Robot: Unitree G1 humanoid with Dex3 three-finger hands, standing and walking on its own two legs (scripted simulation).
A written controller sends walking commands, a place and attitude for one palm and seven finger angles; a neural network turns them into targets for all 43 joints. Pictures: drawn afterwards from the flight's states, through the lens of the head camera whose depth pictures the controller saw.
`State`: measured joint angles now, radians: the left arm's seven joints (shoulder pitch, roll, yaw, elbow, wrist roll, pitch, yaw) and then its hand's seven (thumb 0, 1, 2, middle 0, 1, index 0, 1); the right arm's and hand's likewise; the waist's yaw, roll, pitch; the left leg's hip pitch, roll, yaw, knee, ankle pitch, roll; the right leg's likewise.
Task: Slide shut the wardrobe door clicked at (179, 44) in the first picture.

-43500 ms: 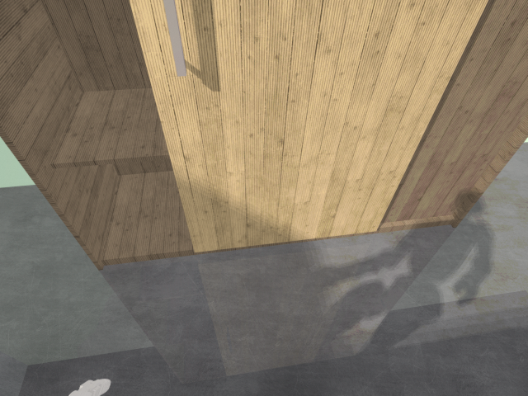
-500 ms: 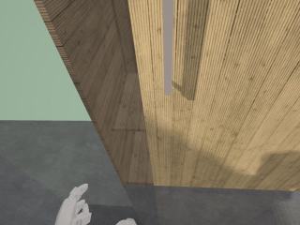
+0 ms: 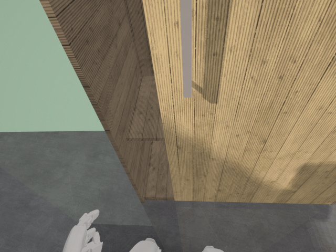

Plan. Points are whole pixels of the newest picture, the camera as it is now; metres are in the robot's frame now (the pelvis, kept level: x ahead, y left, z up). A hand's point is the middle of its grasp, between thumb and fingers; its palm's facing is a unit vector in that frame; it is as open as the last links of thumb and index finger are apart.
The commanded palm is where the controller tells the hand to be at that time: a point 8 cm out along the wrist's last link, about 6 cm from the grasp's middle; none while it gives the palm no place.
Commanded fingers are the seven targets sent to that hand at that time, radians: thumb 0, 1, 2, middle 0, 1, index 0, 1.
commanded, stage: step back with the hand held close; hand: right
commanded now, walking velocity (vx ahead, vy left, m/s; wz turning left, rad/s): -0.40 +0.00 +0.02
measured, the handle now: (186, 22) +0.47 -0.02 +0.31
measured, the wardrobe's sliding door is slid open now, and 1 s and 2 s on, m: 0.18 0.18 0.18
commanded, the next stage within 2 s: stop stepping back and stand still in 0.50 s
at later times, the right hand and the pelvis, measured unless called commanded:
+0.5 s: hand out of the picture +0.15 -0.28 +0.21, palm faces +0.37 +0.85 -0.38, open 7.4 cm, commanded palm +0.09 -0.32 +0.21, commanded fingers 0.00 -0.90 -0.90 0.20 0.30 0.20 0.30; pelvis -0.07 -0.02 +0.04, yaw +2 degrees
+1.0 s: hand out of the picture +0.03 -0.30 +0.20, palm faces +0.39 +0.88 -0.27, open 7.4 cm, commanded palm -0.04 -0.34 +0.21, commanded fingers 0.00 -0.90 -0.90 0.20 0.30 0.20 0.30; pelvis -0.21 -0.05 +0.02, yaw +5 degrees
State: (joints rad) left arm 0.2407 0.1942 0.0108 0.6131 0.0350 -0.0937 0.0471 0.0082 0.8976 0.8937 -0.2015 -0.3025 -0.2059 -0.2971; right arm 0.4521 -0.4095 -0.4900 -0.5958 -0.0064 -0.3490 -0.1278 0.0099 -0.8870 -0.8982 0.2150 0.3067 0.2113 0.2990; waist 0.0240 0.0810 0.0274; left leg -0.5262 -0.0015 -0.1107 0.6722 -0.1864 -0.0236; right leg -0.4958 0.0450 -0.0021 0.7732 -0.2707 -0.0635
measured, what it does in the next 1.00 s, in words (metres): walks backwards: left foot, then left foot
